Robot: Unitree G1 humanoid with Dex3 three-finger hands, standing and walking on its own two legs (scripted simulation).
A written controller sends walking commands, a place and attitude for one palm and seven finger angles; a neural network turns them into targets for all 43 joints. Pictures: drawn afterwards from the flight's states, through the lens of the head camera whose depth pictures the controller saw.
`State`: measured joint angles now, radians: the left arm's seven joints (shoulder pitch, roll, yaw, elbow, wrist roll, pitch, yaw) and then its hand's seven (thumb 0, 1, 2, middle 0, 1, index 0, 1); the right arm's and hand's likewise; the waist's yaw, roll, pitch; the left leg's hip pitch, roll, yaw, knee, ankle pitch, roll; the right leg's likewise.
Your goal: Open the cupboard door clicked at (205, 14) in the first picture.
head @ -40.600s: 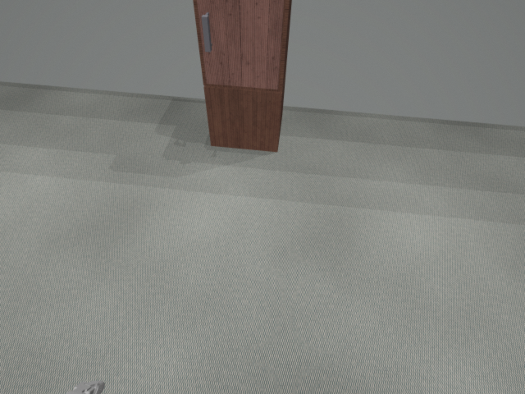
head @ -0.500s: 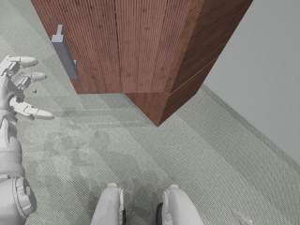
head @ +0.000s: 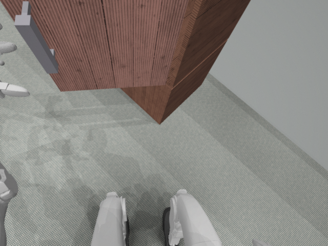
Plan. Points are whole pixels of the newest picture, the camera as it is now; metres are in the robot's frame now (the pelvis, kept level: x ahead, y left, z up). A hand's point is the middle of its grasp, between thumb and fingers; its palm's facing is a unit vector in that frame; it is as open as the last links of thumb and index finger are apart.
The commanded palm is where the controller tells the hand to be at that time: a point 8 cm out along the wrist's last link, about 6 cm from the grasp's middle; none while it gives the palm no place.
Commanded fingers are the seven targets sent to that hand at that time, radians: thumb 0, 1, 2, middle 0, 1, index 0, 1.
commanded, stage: move the hooked fingers beside the handle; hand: left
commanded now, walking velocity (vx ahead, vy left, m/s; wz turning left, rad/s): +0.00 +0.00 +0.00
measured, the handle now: (40, 40) +0.56 +0.26 +0.05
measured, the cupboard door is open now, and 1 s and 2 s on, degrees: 52 52 52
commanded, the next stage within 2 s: slide the fingers in behind the handle in 0.84 s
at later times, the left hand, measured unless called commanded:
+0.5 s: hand out of the picture +0.50 +0.32 +0.06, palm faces +0.11 -0.99 -0.03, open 14.0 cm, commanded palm +0.49 +0.34 +0.05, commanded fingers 0.00 -0.50 0.30 -0.30 -1.20 -0.30 -1.20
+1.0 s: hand (0, 61) +0.50 +0.32 +0.05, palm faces +0.12 -0.99 -0.02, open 14.0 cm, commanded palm +0.49 +0.34 +0.05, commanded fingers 0.00 -0.50 0.30 -0.30 -1.20 -0.30 -1.20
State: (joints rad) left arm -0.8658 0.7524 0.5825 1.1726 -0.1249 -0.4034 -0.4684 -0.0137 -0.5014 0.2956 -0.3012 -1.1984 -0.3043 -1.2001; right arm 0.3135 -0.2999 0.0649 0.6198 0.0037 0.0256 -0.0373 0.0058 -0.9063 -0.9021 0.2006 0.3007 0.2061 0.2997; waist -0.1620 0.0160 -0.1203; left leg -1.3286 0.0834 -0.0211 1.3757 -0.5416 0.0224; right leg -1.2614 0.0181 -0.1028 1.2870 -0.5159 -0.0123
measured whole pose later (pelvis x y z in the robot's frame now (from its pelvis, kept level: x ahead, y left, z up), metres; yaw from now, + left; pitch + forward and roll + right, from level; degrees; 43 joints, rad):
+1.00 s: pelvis +0.01 +0.01 +0.00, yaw -1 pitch +29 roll -7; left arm -0.86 0.75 0.58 1.15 -0.12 -0.40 -0.45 -0.01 -0.50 0.30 -0.30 -1.20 -0.30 -1.20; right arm 0.31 -0.28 0.08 0.61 0.00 0.06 -0.02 0.00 -0.91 -0.90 0.20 0.30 0.21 0.30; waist -0.17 0.01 -0.12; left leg -1.34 0.08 -0.03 1.38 -0.55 0.03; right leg -1.26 0.02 -0.10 1.27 -0.52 0.00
